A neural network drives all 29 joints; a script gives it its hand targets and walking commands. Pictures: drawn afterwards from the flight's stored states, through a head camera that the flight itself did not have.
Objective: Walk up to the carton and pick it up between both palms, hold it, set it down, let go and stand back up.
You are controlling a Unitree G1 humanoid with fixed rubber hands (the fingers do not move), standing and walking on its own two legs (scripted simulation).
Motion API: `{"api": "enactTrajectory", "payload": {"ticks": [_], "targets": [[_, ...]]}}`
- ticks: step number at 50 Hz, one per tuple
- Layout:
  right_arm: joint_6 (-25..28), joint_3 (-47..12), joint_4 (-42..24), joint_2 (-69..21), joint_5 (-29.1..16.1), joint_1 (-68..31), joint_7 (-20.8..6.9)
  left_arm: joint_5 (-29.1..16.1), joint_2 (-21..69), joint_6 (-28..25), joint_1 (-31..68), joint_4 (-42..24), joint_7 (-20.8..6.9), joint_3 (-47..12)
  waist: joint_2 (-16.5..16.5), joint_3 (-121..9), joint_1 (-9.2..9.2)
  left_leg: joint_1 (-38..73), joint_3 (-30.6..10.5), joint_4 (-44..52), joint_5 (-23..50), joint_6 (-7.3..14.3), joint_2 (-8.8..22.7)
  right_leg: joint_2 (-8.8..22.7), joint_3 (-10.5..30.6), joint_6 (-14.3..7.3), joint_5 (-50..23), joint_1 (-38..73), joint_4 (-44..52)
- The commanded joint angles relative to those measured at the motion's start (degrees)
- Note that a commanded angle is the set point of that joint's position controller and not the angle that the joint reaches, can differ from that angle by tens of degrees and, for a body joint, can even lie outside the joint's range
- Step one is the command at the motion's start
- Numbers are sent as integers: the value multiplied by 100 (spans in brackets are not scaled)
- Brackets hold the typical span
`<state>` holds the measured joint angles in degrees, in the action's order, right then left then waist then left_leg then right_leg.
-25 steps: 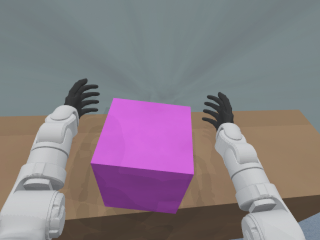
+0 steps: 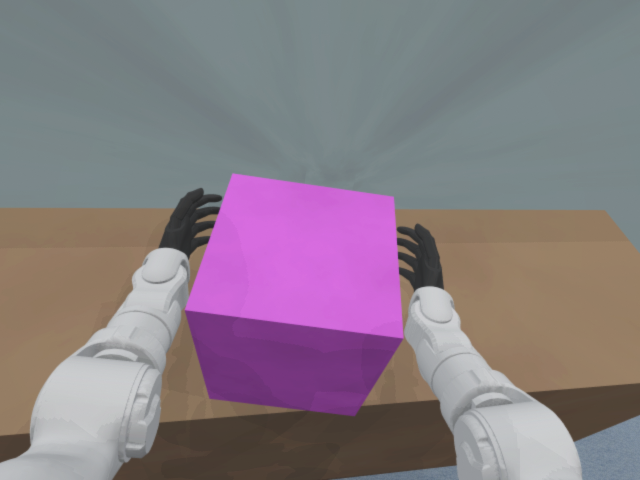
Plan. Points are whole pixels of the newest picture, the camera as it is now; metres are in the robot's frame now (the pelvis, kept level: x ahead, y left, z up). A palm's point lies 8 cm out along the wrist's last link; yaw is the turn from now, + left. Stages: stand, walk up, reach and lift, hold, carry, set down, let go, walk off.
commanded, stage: reach and lift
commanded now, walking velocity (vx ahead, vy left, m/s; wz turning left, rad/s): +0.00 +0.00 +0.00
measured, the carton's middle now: (297, 302) +0.37 +0.00 +0.00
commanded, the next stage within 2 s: none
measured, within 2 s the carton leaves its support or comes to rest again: neither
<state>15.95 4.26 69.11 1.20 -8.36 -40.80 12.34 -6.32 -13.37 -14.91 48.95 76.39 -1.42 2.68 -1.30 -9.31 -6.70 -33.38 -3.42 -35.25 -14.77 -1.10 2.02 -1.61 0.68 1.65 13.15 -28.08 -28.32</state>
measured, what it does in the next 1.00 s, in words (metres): stands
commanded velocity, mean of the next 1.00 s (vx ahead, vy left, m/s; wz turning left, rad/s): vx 0.00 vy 0.00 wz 0.00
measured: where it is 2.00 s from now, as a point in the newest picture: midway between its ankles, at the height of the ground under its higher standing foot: outside the picture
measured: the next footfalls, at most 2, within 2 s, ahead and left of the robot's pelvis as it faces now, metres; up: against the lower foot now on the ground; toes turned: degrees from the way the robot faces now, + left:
none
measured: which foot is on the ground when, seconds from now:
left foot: down 0.00-1.00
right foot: down 0.00-1.00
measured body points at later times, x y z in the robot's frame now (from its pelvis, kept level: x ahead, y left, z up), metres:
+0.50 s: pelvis -0.01 +0.01 -0.01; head +0.04 +0.05 +0.44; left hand +0.43 +0.15 +0.04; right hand +0.40 -0.16 +0.05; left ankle +0.02 +0.12 -0.73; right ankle +0.00 -0.14 -0.73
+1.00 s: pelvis +0.02 +0.00 +0.02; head +0.06 +0.03 +0.46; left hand +0.42 +0.15 +0.04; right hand +0.38 -0.16 +0.04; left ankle +0.02 +0.12 -0.73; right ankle +0.00 -0.14 -0.73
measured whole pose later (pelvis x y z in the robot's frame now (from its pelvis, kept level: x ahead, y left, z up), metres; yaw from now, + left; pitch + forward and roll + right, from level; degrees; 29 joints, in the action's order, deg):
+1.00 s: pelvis +0.02 +0.00 +0.02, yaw +1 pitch +6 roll -2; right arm 25.4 30.2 60.9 -7.4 19.0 -33.2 10.4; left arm 17.5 -4.3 -21.1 40.7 69.1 -2.6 20.2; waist -2.1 -2.1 -3.3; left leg -18.9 -3.0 -24.7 -12.1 -0.5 0.8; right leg 0.0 0.7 1.7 10.1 -13.0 -16.8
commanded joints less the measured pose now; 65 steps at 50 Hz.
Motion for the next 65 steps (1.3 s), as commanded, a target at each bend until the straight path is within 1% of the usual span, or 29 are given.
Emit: {"api": "enactTrajectory", "payload": {"ticks": [1, 5, 8, 11, 12, 16, 17, 18, 20, 25, 26, 27, 29, 30, 31, 35, 36, 42, 46, 47, 48, 49, 50, 52, 53, 57, 58, 59, 65], "targets": [[645, -14, -1098, 968, -374, -2370, -132, -7, -571, -329, 2618, -884, 221, -48, 1155, -3402, 350, 2595, 384, -123, 3047, -554, -154, -125, -466, -111, -1999, 265, 174], [661, -80, -1259, 1241, -415, -2517, -234, -135, -561, -431, 2585, -886, 350, -122, 911, -3575, 453, 2619, 399, -117, 2720, -530, -134, -199, -536, -133, -1460, -18, 165], [496, 27, -1342, 1256, -366, -2721, -259, -444, -427, -571, 2901, -945, 384, -483, 683, -3674, 139, 2328, 327, -94, 1984, -436, -116, -174, -534, -165, -1150, -215, 82], [315, -73, -1412, 1039, -242, -2624, -293, -619, -403, -692, 2897, -852, 388, -437, 343, -3732, 169, 2084, 372, -118, 1713, -332, -119, -129, -471, -141, -1036, -227, 29], [258, 134, -1087, 936, -165, -2665, -286, -626, -182, -722, 3056, -1005, 382, -592, 558, -3637, -75, 2111, 331, -57, 1647, -365, -136, -116, -493, -170, -996, -243, 30], [169, -33, -1020, 367, 6, -2425, -289, -573, 306, -782, 2569, -886, 282, -606, 303, -3401, -5, 2238, 312, -88, 1731, -314, -92, -115, -533, -176, -1051, -189, 55], [220, 162, -829, 215, 57, -2420, -277, -392, 449, -798, 2702, -999, 276, -529, 629, -3446, -75, 2333, 190, -92, 2070, -378, -63, -103, -547, -217, -1191, -285, 14], [244, 168, -805, 271, 145, -2386, -276, -239, 349, -807, 2586, -895, 278, -324, 689, -3367, 91, 2305, 222, -122, 2185, -448, -53, -91, -535, -198, -1270, -206, -10], [294, 474, -423, 150, 352, -2472, -213, 48, 534, -706, 2750, -908, 286, -226, 988, -3066, -56, 2352, 164, -77, 2297, -517, -20, -110, -566, -234, -1222, -340, 43], [568, 874, -640, -513, 1014, -2525, -276, 913, 980, -641, 2786, -1177, 182, 340, 936, -2870, 108, 2419, 378, -32, 2399, -481, -103, -35, -515, -186, -1377, 220, 192], [639, 1006, -575, -1023, 1283, -2346, -385, 1128, 1597, -617, 2642, -1332, 67, 263, 1029, -2954, -8, 2685, 372, 11, 2776, -508, -124, -48, -563, -203, -1642, 313, 324], [729, 1037, -679, -1447, 1494, -2685, -522, 1351, 2018, -618, 2874, -1374, -53, 384, 1126, -3004, 153, 2655, 398, 96, 2762, -480, -111, -4, -554, -251, -1562, 351, 357], [831, 1017, -770, -2755, 2222, -2715, -822, 1868, 3136, -724, 2847, -1077, -392, 533, 944, -2782, 165, 2660, 431, 253, 2820, -433, -121, 26, -599, -249, -1673, 744, 486], [936, 977, -807, -3408, 2594, -2751, -1038, 2083, 3965, -759, 2805, -806, -561, 363, 962, -2909, 55, 2729, 462, 288, 2913, -450, -146, 27, -656, -262, -1823, 817, 524], [917, 946, -875, -3751, 2868, -2607, -1122, 2242, 4086, -813, 2617, -529, -642, 437, 847, -2760, 116, 2495, 491, 349, 2598, -368, -148, 57, -569, -238, -1818, 1221, 564], [956, 1122, -492, -3775, 3307, -2054, -1287, 2563, 4174, -850, 2128, -213, -702, 693, 764, -2280, 153, 2795, 525, 807, 2388, -331, -103, 49, -570, -261, -1677, 1557, 880], [972, 1230, -487, -3820, 3460, -2048, -1255, 2623, 4274, -788, 2195, -293, -721, 695, 749, -2050, 33, 2720, 567, 881, 2345, -347, -137, 48, -603, -242, -1743, 1686, 914], [1120, 912, -734, -4019, 3467, -2000, -1224, 2683, 4290, -774, 2064, -578, -733, 753, 413, -1798, 244, 2719, 590, 1006, 2796, -345, -86, 27, -546, -159, -2157, 2097, 1022], [1180, 704, -637, -4012, 3397, -1704, -1142, 2741, 4423, -654, 1787, -1007, -722, 717, 543, -1675, 310, 2853, 608, 1081, 3158, -386, -99, 1, -533, -204, -2396, 2251, 1096], [1166, 771, -632, -4035, 3419, -1741, -1142, 2720, 4444, -637, 1744, -1014, -714, 678, 452, -1670, 233, 2956, 591, 1080, 3168, -390, -84, -22, -564, -170, -2352, 2217, 1120], [1199, 638, -697, -4014, 3398, -1714, -1152, 2781, 4337, -656, 1669, -1048, -708, 809, 336, -1734, 421, 2938, 647, 1062, 3279, -363, -86, -6, -506, -160, -2417, 2258, 1122], [1224, 776, -702, -4017, 3441, -1725, -1113, 2761, 4482, -588, 1677, -1098, -723, 660, 430, -1742, 234, 2921, 629, 1086, 3296, -396, -115, -25, -583, -175, -2561, 2285, 1132], [1262, 684, -822, -3990, 3440, -1729, -1105, 2811, 4486, -551, 1586, -1065, -728, 711, 471, -1841, 329, 2968, 629, 1034, 3416, -405, -101, -2, -543, -192, -2631, 2276, 1127], [1236, 813, -758, -3872, 3437, -1752, -1079, 2786, 4453, -482, 1668, -1150, -740, 653, 495, -1565, 178, 2918, 640, 1125, 3213, -410, -122, -15, -604, -164, -2412, 2232, 1204], [1226, 721, -744, -3982, 3460, -1745, -1062, 2803, 4396, -492, 1685, -1380, -744, 731, 365, -1571, 320, 2827, 660, 1117, 3187, -356, -140, 16, -528, -139, -2441, 2432, 1194], [1233, 820, -644, -3937, 3435, -1604, -1002, 2838, 4478, -338, 1591, -1516, -777, 601, 491, -1526, 149, 2856, 652, 1261, 2988, -374, -165, -5, -598, -155, -2372, 2462, 1281], [1265, 720, -789, -3950, 3434, -1698, -1006, 2844, 4409, -301, 1615, -1404, -777, 669, 348, -1530, 247, 2795, 705, 1242, 2910, -317, -164, 12, -570, -138, -2456, 2540, 1268], [1249, 790, -654, -3925, 3376, -1594, -984, 2880, 4411, -265, 1568, -1531, -783, 653, 512, -1486, 197, 2792, 668, 1284, 2921, -338, -173, 15, -611, -152, -2441, 2487, 1293], [1238, 744, -816, -3970, 3435, -1558, -940, 2941, 4525, -127, 1382, -1598, -777, 690, 330, -1597, 287, 2841, 748, 1352, 2699, -245, -185, 4, -602, -156, -2304, 2575, 1377]]}}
